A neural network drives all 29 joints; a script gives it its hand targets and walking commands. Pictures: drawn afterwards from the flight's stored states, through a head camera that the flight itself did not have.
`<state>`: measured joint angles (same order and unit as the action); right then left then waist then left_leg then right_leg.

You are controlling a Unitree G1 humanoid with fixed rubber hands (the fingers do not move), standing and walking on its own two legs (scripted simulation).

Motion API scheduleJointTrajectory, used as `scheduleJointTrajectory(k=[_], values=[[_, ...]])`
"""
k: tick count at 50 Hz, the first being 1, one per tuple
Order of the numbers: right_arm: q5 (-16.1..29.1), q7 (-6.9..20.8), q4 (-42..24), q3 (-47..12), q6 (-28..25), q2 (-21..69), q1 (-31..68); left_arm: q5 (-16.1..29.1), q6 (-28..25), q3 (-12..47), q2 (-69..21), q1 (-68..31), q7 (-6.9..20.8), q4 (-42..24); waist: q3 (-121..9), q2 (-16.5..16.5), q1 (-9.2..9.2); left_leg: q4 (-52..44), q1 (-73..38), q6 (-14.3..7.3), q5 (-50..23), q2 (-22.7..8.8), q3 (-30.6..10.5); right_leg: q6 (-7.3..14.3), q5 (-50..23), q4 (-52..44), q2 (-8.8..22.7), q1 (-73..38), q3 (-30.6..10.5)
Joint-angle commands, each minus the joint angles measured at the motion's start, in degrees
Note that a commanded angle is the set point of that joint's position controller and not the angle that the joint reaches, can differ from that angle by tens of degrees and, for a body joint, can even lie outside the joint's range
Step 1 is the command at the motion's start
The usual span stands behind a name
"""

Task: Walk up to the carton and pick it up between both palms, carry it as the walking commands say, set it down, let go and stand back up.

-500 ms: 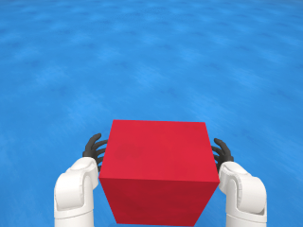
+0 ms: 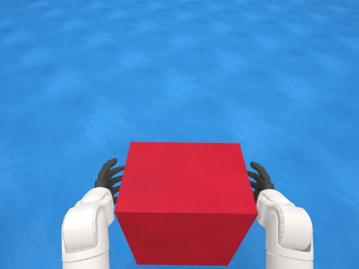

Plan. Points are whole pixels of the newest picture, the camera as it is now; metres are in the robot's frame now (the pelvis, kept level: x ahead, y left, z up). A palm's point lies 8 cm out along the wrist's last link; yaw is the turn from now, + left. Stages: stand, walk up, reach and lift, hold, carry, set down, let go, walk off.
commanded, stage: carry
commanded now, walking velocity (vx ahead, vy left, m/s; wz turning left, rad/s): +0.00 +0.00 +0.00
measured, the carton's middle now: (183, 209) +0.26 +0.00 +0.00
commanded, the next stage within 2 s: hold in 1.26 s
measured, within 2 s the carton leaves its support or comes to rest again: neither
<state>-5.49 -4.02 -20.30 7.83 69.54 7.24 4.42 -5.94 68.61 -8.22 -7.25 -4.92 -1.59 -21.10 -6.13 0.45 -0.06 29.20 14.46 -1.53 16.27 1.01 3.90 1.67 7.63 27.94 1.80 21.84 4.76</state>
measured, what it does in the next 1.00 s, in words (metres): stands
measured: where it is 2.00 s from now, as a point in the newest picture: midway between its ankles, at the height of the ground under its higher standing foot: outside the picture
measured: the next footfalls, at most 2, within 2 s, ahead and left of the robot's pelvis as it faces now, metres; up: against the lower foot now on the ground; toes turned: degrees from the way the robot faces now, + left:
none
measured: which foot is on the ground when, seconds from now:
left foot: down 0.00-1.00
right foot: down 0.00-1.00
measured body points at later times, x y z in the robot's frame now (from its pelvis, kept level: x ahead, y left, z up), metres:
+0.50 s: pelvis +0.01 -0.01 +0.00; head -0.01 -0.01 +0.45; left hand +0.28 +0.15 +0.08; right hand +0.28 -0.17 +0.07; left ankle -0.01 +0.10 -0.73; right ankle +0.08 -0.10 -0.73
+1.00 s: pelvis +0.02 -0.01 +0.00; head +0.01 -0.01 +0.45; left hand +0.29 +0.15 +0.08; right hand +0.29 -0.18 +0.07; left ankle -0.01 +0.10 -0.73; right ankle +0.08 -0.10 -0.73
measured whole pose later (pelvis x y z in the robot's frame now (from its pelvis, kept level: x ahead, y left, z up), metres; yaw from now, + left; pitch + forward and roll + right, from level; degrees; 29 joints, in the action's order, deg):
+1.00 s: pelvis +0.02 -0.01 +0.00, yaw +0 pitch +3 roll +0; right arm -6.0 -3.5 -17.6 8.3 66.1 7.3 5.8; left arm -6.6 64.8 -8.7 -7.3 -5.9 -1.0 -18.5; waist -6.2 0.3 0.2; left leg 28.8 13.7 -0.3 17.8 -0.6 3.2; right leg 2.6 9.4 27.5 0.2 21.0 5.6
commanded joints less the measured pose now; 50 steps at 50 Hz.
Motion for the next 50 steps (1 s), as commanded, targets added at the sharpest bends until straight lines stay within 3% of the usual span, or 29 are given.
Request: scheduleJointTrajectory(k=[1,2,3,4,5,7,9,11,15,16,17,20,22,23,24,25,26,27,28,30,32,37,38,41,42,44,45,47,50], values=[[20.3,13.0,-9.4,-42.7,-1.5,45.7,31.3,22.8,-0.1,43.6,-48.5,-28.4,12.3,-4.0,-14.0,2.0,0.23,-5.9,0.5,-0.2,-7.0,-7.2,-6.5,1.1,-4.8,-2.7,6.1,-12.6,-5.2],[20.5,13.0,-8.9,-42.1,-1.7,44.6,31.5,21.5,-0.2,43.1,-47.2,-24.8,12.1,-2.0,-11.9,-1.0,0.53,-6.6,2.5,-0.3,-6.7,-7.4,-7.0,0.9,-3.9,-2.6,6.2,-12.3,-5.2],[20.5,12.9,-8.6,-43.3,-1.6,46.6,29.9,22.0,-0.4,43.7,-46.7,-26.2,12.0,-5.3,-14.8,3.4,0.64,-5.0,-0.3,0.4,-6.3,-6.8,-5.7,1.5,-5.9,-3.6,6.8,-11.8,-6.8],[19.8,12.9,-7.8,-42.3,-1.4,44.0,28.1,21.2,0.1,43.0,-46.0,-24.1,12.0,-2.4,-14.2,0.5,0.66,-5.7,0.6,-0.1,-5.9,-7.1,-6.2,1.4,-4.4,-3.3,5.8,-12.1,-5.8],[19.9,13.1,-7.8,-42.2,-1.4,45.4,28.8,21.0,-0.4,43.9,-46.0,-25.7,11.9,-4.6,-14.7,-1.9,0.3,-6.2,2.2,0.3,-7.9,-7.1,-6.1,1.2,-6.5,-2.4,6.1,-14.6,-5.0],[19.4,13.5,-5.3,-41.5,-1.3,45.2,25.8,20.8,-0.3,43.4,-45.6,-26.1,11.4,-4.6,-13.2,-2.3,0.38,-5.8,1.7,-0.1,-4.9,-6.7,-6.1,1.7,-3.8,-3.6,6.1,-11.5,-6.0],[18.8,13.7,-4.7,-41.4,-1.1,44.5,28.7,20.1,-0.5,42.5,-45.5,-28.8,11.7,-3.4,-9.8,0.3,0.46,-6.7,2.9,-0.2,-4.0,-7.5,-6.7,1.6,-1.2,-4.5,6.5,-10.0,-6.1],[20.4,13.6,-4.7,-42.1,-1.5,45.2,28.6,19.5,-0.5,41.7,-44.8,-24.3,11.8,-1.3,-11.9,-0.2,0.27,-6.3,3.5,-0.5,-2.5,-7.1,-6.6,1.2,-1.7,-4.2,5.7,-12.1,-5.7],[19.6,13.8,-4.3,-41.2,-2.0,46.2,30.3,20.0,-0.6,41.5,-47.1,-27.5,12.6,-0.1,-9.2,-1.8,0.23,-6.4,2.7,-0.1,-1.4,-6.5,-6.6,1.3,3.6,-6.1,7.2,-8.7,-8.2],[20.3,13.7,-3.4,-41.6,-1.8,46.7,32.4,19.8,-0.8,40.8,-46.4,-26.1,12.6,1.8,-11.1,0.8,0.59,-6.1,2.1,-0.5,-2.7,-7.3,-6.8,1.0,0.8,-5.0,6.0,-11.0,-6.0],[19.3,13.8,-2.3,-40.8,-2.0,44.5,28.7,19.6,-1.2,42.0,-46.6,-25.7,12.2,0.5,-10.6,-2.1,0.38,-5.9,1.8,-0.3,-5.5,-7.5,-6.0,1.5,-2.6,-3.8,6.0,-9.3,-6.2],[19.3,13.3,-4.7,-41.7,-2.3,45.1,30.2,20.7,-1.4,41.7,-47.7,-28.0,12.7,-0.4,-11.8,4.6,0.63,-4.8,3.0,-0.1,-5.3,-7.2,-6.2,1.3,-6.9,-4.2,5.6,-12.8,-5.3],[19.3,13.4,-6.4,-42.4,-3.0,45.5,31.4,20.5,-1.7,41.9,-46.8,-27.0,12.3,-0.6,-13.5,2.7,0.68,-4.8,0.9,0.1,-4.0,-6.8,-5.9,1.8,-4.1,-5.2,6.4,-11.5,-6.5],[20.1,13.3,-6.0,-42.1,-3.1,46.6,32.1,20.8,-2.1,42.2,-47.2,-27.3,12.2,-1.5,-13.6,-0.6,0.62,-5.0,-0.5,0.3,-5.7,-7.0,-5.9,1.4,-6.7,-4.3,6.0,-11.6,-6.2],[19.5,13.3,-5.8,-42.2,-2.9,46.8,29.9,20.8,-1.9,42.5,-46.9,-28.0,12.0,-3.9,-13.2,-0.4,0.41,-4.4,-0.3,0.4,-6.3,-6.5,-5.5,1.7,-8.9,-4.5,6.3,-11.2,-6.5],[19.0,13.2,-5.8,-41.6,-3.3,45.4,27.3,20.4,-2.2,42.8,-46.8,-27.7,12.0,-4.0,-13.3,-2.1,0.5,-5.4,0.8,0.2,-5.7,-7.3,-6.1,1.8,-5.1,-4.4,6.9,-11.3,-6.3],[19.5,13.1,-8.0,-42.1,-3.5,46.0,30.4,20.7,-1.9,42.9,-46.7,-26.7,11.8,-3.1,-14.5,-1.2,0.31,-5.1,0.3,0.5,-3.3,-6.7,-6.0,1.6,-3.5,-4.6,5.9,-13.0,-6.3],[18.9,13.2,-6.0,-41.5,-3.3,45.7,28.5,20.0,-2.0,42.1,-46.7,-27.3,11.6,-4.2,-14.7,-1.8,0.62,-4.7,-0.7,-0.2,-4.2,-6.7,-6.0,2.0,-6.3,-4.6,7.7,-12.4,-7.8],[19.1,13.1,-7.0,-41.9,-3.3,45.0,28.2,20.7,-2.0,43.1,-47.0,-28.1,11.5,-5.5,-15.3,0.7,0.73,-4.6,-1.0,0.0,-6.5,-7.0,-6.0,1.9,-8.5,-3.9,6.9,-12.3,-6.5],[18.4,13.1,-5.3,-40.8,-3.2,44.4,29.0,19.8,-1.8,42.2,-46.8,-26.6,11.8,-2.0,-12.2,-1.2,0.64,-5.6,0.4,-0.1,-4.6,-7.5,-6.7,1.7,-3.5,-4.9,6.6,-11.5,-7.1],[19.0,13.2,-5.5,-41.8,-3.2,45.4,28.4,19.5,-2.0,41.7,-45.8,-25.7,12.1,-1.6,-12.3,0.2,0.65,-5.5,2.1,-0.3,-4.0,-7.5,-6.7,1.5,-4.2,-4.5,6.8,-12.5,-6.5],[18.8,13.8,-5.1,-41.8,-3.2,44.1,27.2,19.0,-2.2,42.0,-46.1,-24.4,11.9,-1.7,-14.8,-1.8,0.59,-5.2,-2.3,0.0,-8.4,-7.1,-5.8,1.7,-7.5,-3.5,6.5,-11.2,-6.4],[18.5,13.9,-3.7,-41.6,-3.3,45.2,28.3,19.2,-2.5,41.6,-45.5,-26.8,12.1,-2.5,-13.1,1.6,0.5,-5.0,-0.8,-0.2,-7.7,-7.7,-6.6,1.4,-7.1,-4.4,5.8,-11.0,-5.8],[19.1,13.5,-5.9,-41.9,-3.5,45.2,30.8,19.2,-2.4,42.1,-46.3,-25.7,12.2,-1.1,-10.2,-0.2,0.31,-7.2,0.9,-0.3,-3.0,-7.6,-6.5,1.5,1.4,-5.3,5.9,-9.5,-6.1],[19.5,13.6,-7.5,-41.8,-3.6,44.4,32.7,19.1,-2.5,41.5,-46.4,-26.3,12.2,-0.5,-10.3,1.0,0.21,-6.3,1.7,-0.4,-5.1,-8.0,-6.3,1.4,-3.4,-4.3,5.8,-10.9,-5.4],[19.2,13.7,-4.0,-41.2,-3.5,45.0,31.1,19.5,-2.6,42.0,-47.0,-27.6,11.9,-0.7,-11.8,-0.7,0.34,-6.9,1.6,-0.3,-4.7,-7.5,-6.1,1.5,-3.3,-3.8,6.4,-11.7,-6.1],[19.3,13.6,-4.9,-41.7,-3.7,45.1,31.4,19.9,-2.9,41.8,-46.5,-28.3,12.0,-1.8,-12.9,0.5,-0.09,-5.6,-0.1,0.3,-7.7,-7.2,-5.5,1.8,-8.7,-3.2,6.2,-12.3,-6.0],[17.6,13.5,-2.3,-39.2,-3.9,44.6,28.8,18.8,-3.0,40.5,-46.6,-27.2,12.0,0.8,-14.1,1.6,0.38,-4.6,-0.9,0.5,-6.4,-7.2,-5.6,1.9,-9.4,-3.5,6.3,-12.1,-6.6],[17.5,13.5,-2.5,-39.7,-4.8,45.8,30.6,18.8,-3.7,41.6,-45.9,-27.7,12.2,-0.4,-12.0,-3.2,0.35,-5.7,1.0,0.3,-2.4,-7.3,-5.9,1.8,-3.2,-4.7,6.7,-11.1,-6.9]])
